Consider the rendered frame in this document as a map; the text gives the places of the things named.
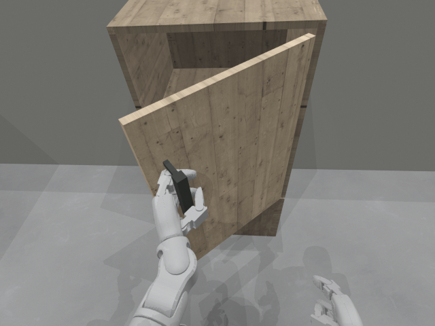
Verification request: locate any cupboard door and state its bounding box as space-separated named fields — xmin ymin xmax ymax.
xmin=118 ymin=33 xmax=315 ymax=261

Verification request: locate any robot left hand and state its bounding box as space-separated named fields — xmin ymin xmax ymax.
xmin=152 ymin=169 xmax=208 ymax=243

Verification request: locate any robot right hand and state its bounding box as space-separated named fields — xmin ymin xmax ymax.
xmin=311 ymin=275 xmax=363 ymax=326

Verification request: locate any robot left forearm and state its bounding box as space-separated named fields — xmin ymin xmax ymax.
xmin=129 ymin=236 xmax=199 ymax=326

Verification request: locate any handle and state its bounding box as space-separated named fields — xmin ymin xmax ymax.
xmin=163 ymin=160 xmax=194 ymax=214

